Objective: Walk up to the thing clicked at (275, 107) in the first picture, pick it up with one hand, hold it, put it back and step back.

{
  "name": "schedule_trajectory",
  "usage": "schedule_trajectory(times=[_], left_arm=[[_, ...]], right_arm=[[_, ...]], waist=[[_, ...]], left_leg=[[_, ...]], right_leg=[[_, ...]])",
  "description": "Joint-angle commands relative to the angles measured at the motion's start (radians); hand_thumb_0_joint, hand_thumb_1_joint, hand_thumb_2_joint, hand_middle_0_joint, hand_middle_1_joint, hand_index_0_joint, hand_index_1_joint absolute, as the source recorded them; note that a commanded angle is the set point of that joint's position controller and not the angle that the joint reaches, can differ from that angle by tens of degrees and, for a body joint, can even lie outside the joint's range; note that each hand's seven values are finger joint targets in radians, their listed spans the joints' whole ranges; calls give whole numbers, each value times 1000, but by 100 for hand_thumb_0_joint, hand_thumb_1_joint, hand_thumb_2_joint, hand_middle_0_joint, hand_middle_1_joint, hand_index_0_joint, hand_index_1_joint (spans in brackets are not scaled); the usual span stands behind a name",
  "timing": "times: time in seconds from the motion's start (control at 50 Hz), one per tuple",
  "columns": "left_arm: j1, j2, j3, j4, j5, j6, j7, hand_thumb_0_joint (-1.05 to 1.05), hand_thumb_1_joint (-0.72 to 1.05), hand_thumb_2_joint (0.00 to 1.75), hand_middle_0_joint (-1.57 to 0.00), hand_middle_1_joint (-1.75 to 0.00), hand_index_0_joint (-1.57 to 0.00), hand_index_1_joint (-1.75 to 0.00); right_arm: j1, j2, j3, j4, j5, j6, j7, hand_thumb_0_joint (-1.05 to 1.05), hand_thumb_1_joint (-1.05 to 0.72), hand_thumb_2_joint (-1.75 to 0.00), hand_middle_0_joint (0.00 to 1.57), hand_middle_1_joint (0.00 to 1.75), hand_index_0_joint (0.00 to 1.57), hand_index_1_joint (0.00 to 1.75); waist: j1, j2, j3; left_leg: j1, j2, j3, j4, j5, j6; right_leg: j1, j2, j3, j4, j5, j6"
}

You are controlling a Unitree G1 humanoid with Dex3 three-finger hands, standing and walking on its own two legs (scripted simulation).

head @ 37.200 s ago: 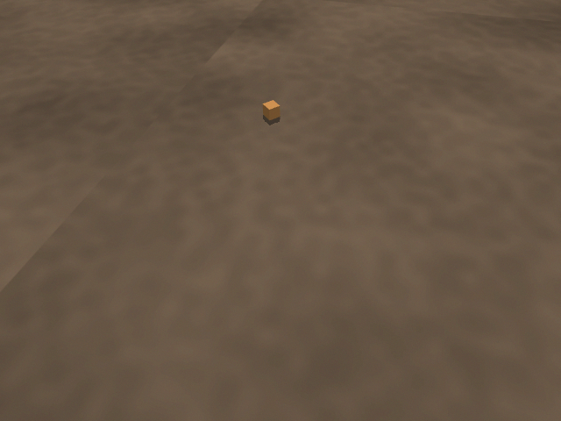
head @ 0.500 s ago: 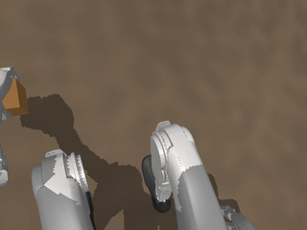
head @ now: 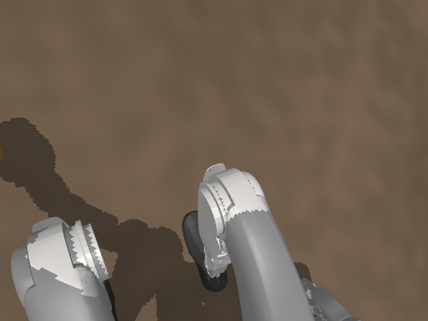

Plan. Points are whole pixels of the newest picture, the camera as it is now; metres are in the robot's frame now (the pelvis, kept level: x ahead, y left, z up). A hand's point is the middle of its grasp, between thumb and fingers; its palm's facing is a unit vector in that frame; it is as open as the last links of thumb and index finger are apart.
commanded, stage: rest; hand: left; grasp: from above
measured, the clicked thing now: out of the picture +0.48 +0.30 -0.25
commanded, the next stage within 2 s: open in 0.42 s
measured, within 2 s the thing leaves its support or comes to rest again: rests again in 2.00 s
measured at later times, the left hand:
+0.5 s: hand out of the picture +0.47 +0.30 -0.23, palm faces -0.46 -0.10 -0.88, open 10.8 cm
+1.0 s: hand out of the picture +0.47 +0.30 -0.24, palm faces -0.44 -0.08 -0.89, open 12.9 cm
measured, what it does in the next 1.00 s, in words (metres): stands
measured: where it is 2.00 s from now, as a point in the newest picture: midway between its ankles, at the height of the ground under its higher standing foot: (160, 292)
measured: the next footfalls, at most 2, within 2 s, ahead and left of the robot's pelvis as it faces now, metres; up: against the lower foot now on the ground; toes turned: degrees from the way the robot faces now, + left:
none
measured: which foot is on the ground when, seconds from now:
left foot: down 0.00-1.00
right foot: down 0.00-1.00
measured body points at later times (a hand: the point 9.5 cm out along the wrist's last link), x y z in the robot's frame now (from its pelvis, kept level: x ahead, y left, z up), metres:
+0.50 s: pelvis +0.00 +0.00 +0.00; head +0.27 +0.11 +0.33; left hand +0.49 +0.30 -0.18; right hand +0.02 -0.26 -0.06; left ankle +0.06 +0.13 -0.27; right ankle +0.11 -0.13 -0.27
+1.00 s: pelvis -0.01 +0.01 +0.00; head +0.27 +0.12 +0.33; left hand +0.49 +0.30 -0.19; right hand +0.02 -0.25 -0.05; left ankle +0.06 +0.13 -0.27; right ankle +0.11 -0.13 -0.27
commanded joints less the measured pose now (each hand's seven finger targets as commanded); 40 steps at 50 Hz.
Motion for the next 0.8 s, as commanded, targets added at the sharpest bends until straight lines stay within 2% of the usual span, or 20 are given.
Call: schedule_trajectory(times=[0.0, 0.02, 0.06, 0.08, 0.1, 0.14, 0.2, 0.22, 0.24, 0.26, 0.28, 0.3, 0.34, 0.4, 0.42, 0.5, 0.54, 0.58, 0.66, 0.78], left_arm=[[-323, 243, 2, -144, -14, -11, 59, 0, 46, 99, -82, -90, -84, -88], [-306, 309, 45, -137, -9, -12, 68, 0, 46, 100, -82, -90, -84, -88], [-299, 298, 49, -139, -3, -11, 76, 0, 46, 101, -84, -88, -84, -87], [-313, 273, 28, -139, -1, -10, 76, 0, 48, 103, -85, -89, -85, -88], [-295, 301, 50, -154, -8, -12, 86, 0, 46, 105, -85, -88, -85, -88], [-338, 238, -6, -144, -11, -12, 83, 0, 48, 103, -85, -89, -85, -88], [-304, 318, 37, -106, -4, -7, 96, 0, 45, 102, -84, -85, -84, -85], [-303, 311, 30, -94, -6, -8, 97, 0, 45, 102, -83, -87, -84, -86], [-302, 302, 29, -88, 0, -8, 98, 0, 46, 100, -83, -87, -83, -86], [-310, 258, -3, -76, -4, -6, 93, 0, 46, 100, -85, -85, -85, -85], [-306, 269, 1, -70, -11, -5, 95, 0, 45, 101, -84, -86, -84, -86], [-328, 259, -21, -71, -14, -8, 92, 0, 45, 100, -83, -86, -84, -86], [-308, 293, -3, -45, -14, -5, 98, 0, 44, 101, -83, -86, -83, -86], [-310, 282, -10, -21, -13, -7, 99, 0, 45, 98, -83, -85, -83, -84], [-314, 288, -19, -14, -19, -10, 99, 0, 44, 97, -83, -85, -83, -85], [-312, 277, -41, 5, -17, -15, 100, 0, 44, 100, -83, -86, -83, -86], [-310, 297, -30, -9, -16, -18, 104, 0, 28, 98, -67, -88, -67, -88], [-313, 277, -57, -3, -10, -17, 103, 0, 12, 95, -51, -86, -51, -86], [-320, 294, -55, -4, -11, -19, 115, 0, -18, 95, -37, -89, -36, -89], [-326, 299, -53, -16, -11, -15, 129, 0, -34, 102, -25, -95, -24, -96]], right_arm=[[207, -321, -82, 4, -5, -15, -6, 0, -91, -90, 20, 30, 20, 30], [217, -328, -83, 20, -10, -13, -5, 0, -90, -90, 20, 30, 20, 30], [230, -328, -80, 17, -14, -11, -1, 0, -91, -90, 20, 30, 20, 30], [217, -330, -78, 9, -20, -17, 2, 0, -91, -90, 20, 30, 20, 30], [221, -324, -75, 21, -21, -15, 3, 0, -91, -90, 20, 30, 20, 30], [195, -333, -65, -4, -22, -27, 9, 0, -91, -90, 20, 30, 20, 30], [218, -344, -59, 20, -25, -29, 11, 0, -91, -90, 20, 30, 20, 30], [209, -345, -57, 16, -21, -27, 11, 0, -91, -90, 20, 30, 20, 30], [222, -336, -46, 17, -33, -27, 17, 0, -90, -90, 20, 30, 20, 30], [211, -337, -49, 14, -34, -29, 18, 0, -90, -90, 20, 30, 20, 30], [207, -338, -47, 19, -32, -32, 16, 0, -90, -90, 20, 30, 20, 30], [197, -344, -42, 9, -30, -39, 20, 0, -91, -90, 20, 30, 20, 30], [202, -355, -36, 11, -28, -40, 20, 0, -91, -90, 20, 30, 20, 30], [203, -352, -22, 6, -34, -44, 24, 0, -90, -90, 20, 30, 20, 30], [184, -346, -15, 4, -30, -46, 23, 0, -91, -90, 20, 30, 20, 30], [169, -349, -3, -9, -32, -51, 21, 0, -91, -90, 20, 30, 20, 30], [173, -351, 4, -13, -31, -53, 21, 0, -90, -90, 20, 30, 20, 30], [167, -346, 11, -16, -35, -58, 23, 0, -90, -90, 20, 30, 20, 30], [167, -359, 13, -18, -32, -63, 24, 0, -90, -90, 20, 30, 20, 30], [164, -359, 24, -23, -41, -78, 35, 0, -90, -90, 20, 30, 20, 30]], waist=[[-39, 499, -688], [-32, 491, -699], [-35, 484, -688], [-46, 493, -675], [-34, 510, -713], [-65, 506, -667], [-56, 499, -669], [-52, 489, -640], [-69, 478, -630], [-76, 469, -626], [-73, 470, -631], [-82, 479, -616], [-76, 471, -611], [-91, 472, -592], [-83, 469, -586], [-93, 456, -575], [-88, 472, -567], [-99, 479, -572], [-100, 492, -557], [-108, 503, -552]], left_leg=[[543, 11, 118, -254, 273, 30], [532, 13, 114, -254, 266, 31], [523, 13, 117, -248, 279, 29], [540, 14, 118, -240, 285, 27], [559, 19, 111, -254, 296, 27], [551, 17, 107, -236, 297, 25], [536, 20, 103, -233, 297, 27], [497, 20, 101, -238, 269, 29], [501, 20, 104, -235, 274, 31], [504, 21, 103, -234, 252, 34], [502, 23, 98, -237, 256, 34], [495, 22, 99, -231, 247, 34], [501, 23, 88, -239, 261, 32], [510, 26, 80, -243, 265, 28], [482, 26, 79, -248, 227, 31], [481, 28, 71, -251, 196, 33], [501, 30, 62, -261, 215, 29], [503, 30, 67, -252, 216, 30], [499, 32, 60, -258, 218, 27], [512, 34, 59, -252, 221, 26]], right_leg=[[369, 38, -139, -186, 251, -82], [391, 40, -140, -187, 246, -84], [400, 40, -137, -184, 258, -86], [381, 41, -141, -182, 263, -86], [418, 45, -142, -183, 275, -81], [371, 43, -149, -174, 275, -85], [400, 47, -149, -177, 281, -85], [395, 48, -149, -182, 257, -87], [407, 47, -151, -181, 268, -81], [392, 50, -149, -187, 257, -79], [403, 53, -152, -190, 263, -77], [392, 52, -151, -186, 257, -79], [393, 52, -160, -181, 262, -81], [387, 54, -169, -179, 259, -79], [387, 57, -163, -185, 232, -82], [374, 58, -170, -186, 216, -78], [373, 55, -175, -187, 228, -77], [387, 58, -171, -184, 239, -75], [379, 58, -174, -184, 241, -76], [384, 58, -179, -181, 246, -74]])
